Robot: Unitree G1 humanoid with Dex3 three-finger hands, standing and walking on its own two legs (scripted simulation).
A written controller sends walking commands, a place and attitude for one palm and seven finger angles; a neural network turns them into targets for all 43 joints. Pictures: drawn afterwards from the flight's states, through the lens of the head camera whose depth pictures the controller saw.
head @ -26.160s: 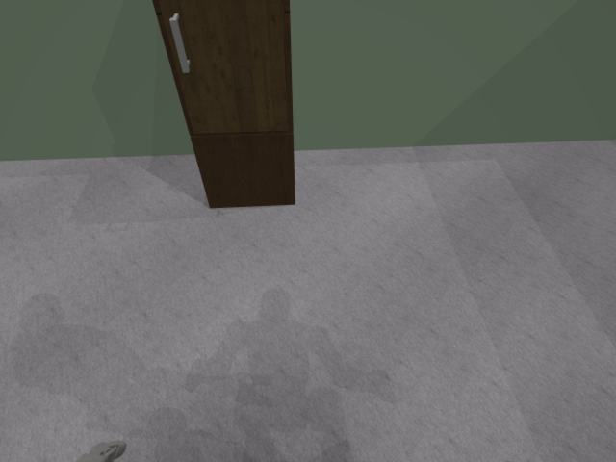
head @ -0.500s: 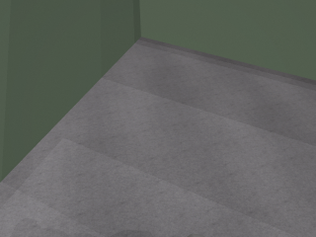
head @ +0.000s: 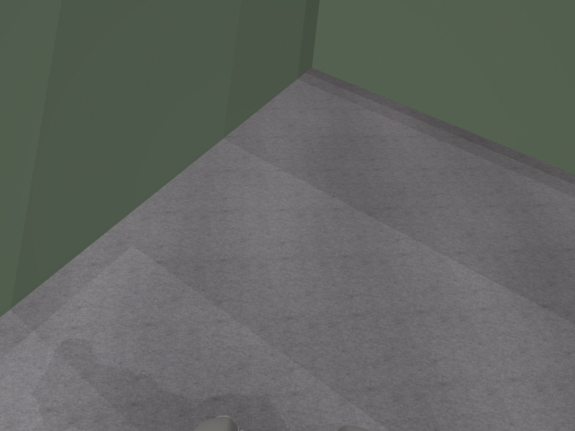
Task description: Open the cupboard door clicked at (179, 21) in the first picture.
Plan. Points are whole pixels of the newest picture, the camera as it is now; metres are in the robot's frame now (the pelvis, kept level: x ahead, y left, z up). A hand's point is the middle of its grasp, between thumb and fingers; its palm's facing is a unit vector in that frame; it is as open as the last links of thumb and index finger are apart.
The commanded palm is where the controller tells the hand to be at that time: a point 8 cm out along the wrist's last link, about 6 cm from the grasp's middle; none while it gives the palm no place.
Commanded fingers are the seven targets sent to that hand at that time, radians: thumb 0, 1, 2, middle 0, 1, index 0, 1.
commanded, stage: turn to face it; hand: left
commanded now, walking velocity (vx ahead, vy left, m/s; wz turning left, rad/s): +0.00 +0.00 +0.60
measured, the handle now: out of the picture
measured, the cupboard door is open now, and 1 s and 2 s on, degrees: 53 53 53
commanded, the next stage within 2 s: none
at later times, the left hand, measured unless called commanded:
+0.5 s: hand out of the picture +0.02 +0.14 -0.15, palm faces +0.33 -0.91 -0.25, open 7.4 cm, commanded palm none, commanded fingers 0.00 0.90 0.90 -0.20 -0.30 -0.20 -0.30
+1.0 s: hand out of the picture +0.02 +0.09 -0.14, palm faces +0.58 -0.77 -0.25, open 7.4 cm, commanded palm none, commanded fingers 0.00 0.90 0.90 -0.20 -0.30 -0.20 -0.30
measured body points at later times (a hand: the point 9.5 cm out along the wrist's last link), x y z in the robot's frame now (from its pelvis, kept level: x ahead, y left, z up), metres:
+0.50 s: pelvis +0.04 -0.06 +0.01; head +0.10 -0.04 +0.46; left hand +0.00 +0.19 -0.13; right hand +0.25 -0.27 -0.12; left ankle +0.02 +0.06 -0.71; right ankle +0.05 -0.17 -0.72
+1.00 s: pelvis +0.07 -0.11 +0.02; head +0.12 -0.08 +0.46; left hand -0.01 +0.14 -0.12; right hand +0.31 -0.26 -0.12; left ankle -0.01 -0.01 -0.68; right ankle +0.14 -0.21 -0.72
